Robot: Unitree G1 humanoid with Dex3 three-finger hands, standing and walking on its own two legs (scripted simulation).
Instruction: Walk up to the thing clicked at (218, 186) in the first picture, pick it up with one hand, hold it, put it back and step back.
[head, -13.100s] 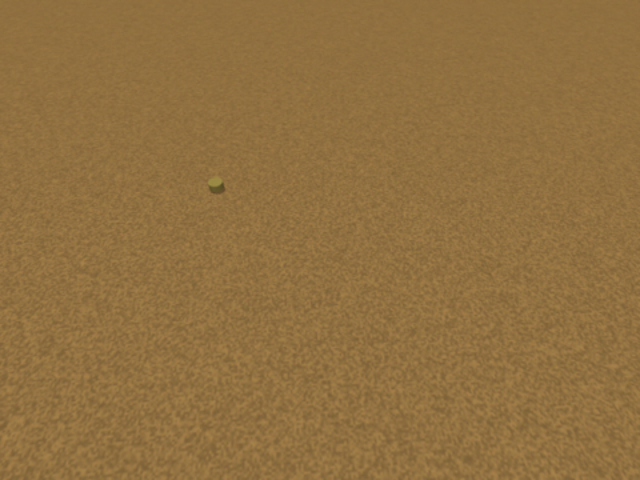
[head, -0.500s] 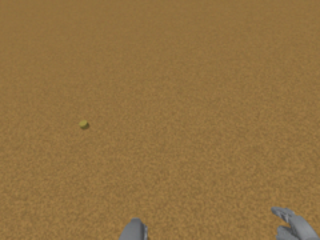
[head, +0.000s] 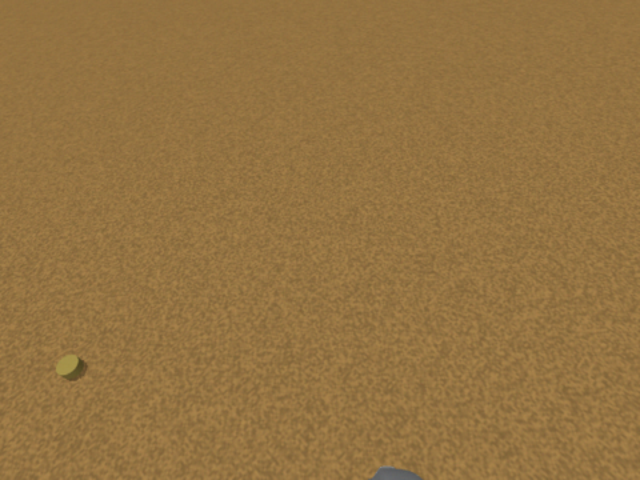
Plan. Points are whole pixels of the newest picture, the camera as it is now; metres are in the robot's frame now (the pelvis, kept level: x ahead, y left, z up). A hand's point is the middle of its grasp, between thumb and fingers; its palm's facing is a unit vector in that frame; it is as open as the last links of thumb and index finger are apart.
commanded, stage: walk up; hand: left
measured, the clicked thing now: (70, 366) +0.71 +0.80 -0.73
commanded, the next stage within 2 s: none
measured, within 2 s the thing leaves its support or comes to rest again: neither
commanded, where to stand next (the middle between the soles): +0.26 +0.90 m, yaw -46 degrees
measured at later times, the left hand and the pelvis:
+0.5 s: hand out of the picture +0.26 +0.58 -0.14, palm faces -0.21 -0.76 -0.62, open 7.4 cm; pelvis +0.12 +0.26 -0.02, yaw -12 degrees
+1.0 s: hand out of the picture +0.40 +0.75 -0.12, palm faces -0.35 -0.69 -0.63, open 7.4 cm; pelvis +0.19 +0.50 -0.03, yaw -25 degrees
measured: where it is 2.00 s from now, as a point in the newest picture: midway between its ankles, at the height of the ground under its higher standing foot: outside the picture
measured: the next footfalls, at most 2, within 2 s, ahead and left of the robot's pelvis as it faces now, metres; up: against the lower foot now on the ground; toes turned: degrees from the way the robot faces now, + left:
left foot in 0.36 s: +0.21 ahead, +0.37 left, +0.00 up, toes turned -8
right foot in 0.70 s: +0.25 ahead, +0.22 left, +0.00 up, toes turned -24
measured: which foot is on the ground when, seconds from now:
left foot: down 0.00-0.00, up 0.02-0.34, down 0.36-0.70, up 0.72-1.00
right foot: down 0.00-0.38, up 0.40-0.68, down 0.70-1.00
